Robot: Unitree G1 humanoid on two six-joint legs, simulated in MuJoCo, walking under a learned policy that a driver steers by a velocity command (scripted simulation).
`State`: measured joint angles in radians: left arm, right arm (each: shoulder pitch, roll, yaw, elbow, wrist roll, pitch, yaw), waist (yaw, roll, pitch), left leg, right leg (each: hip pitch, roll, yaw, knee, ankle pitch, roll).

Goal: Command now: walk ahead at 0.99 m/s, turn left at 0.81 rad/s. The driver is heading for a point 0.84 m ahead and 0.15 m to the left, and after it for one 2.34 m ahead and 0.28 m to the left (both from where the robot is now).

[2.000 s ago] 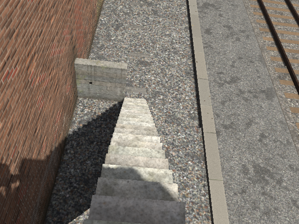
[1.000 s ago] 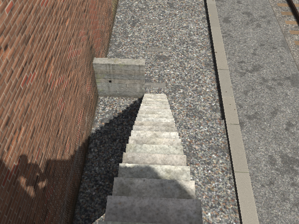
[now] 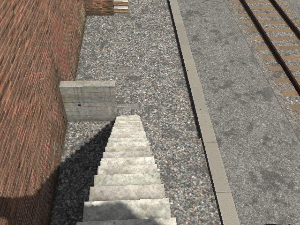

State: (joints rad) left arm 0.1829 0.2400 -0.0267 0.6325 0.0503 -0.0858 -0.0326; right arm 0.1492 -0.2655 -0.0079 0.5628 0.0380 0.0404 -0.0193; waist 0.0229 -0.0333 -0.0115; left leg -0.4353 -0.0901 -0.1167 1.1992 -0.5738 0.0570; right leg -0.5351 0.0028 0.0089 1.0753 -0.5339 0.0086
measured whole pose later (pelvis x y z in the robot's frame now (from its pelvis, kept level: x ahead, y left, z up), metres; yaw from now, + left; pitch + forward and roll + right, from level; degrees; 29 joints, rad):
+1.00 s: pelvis +0.38 +0.21 -0.32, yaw +11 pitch -2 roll +8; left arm 0.06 0.24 0.08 0.79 0.00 -0.01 -0.03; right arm 0.41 -0.25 -0.03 0.98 -0.10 -0.11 -0.09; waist -0.10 -0.06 -0.07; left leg -0.17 0.01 0.45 1.54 -0.93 0.04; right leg -0.76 -0.07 0.05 0.86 0.41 -0.03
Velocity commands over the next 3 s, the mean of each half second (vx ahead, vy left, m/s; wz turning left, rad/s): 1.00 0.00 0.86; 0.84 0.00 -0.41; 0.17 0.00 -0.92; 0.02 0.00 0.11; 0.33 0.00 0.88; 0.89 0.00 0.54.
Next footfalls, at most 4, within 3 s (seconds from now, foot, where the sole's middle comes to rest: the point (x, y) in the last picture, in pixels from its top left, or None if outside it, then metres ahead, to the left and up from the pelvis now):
0.40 left None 0.18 0.22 -0.91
1.20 right None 0.66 0.17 -1.32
1.88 left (115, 218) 0.89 0.23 -1.53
1.98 right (161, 221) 0.79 -0.08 -1.32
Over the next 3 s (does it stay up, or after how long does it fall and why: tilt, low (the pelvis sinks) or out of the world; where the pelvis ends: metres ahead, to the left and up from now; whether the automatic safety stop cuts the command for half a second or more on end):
stays up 1.17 0.20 -1.03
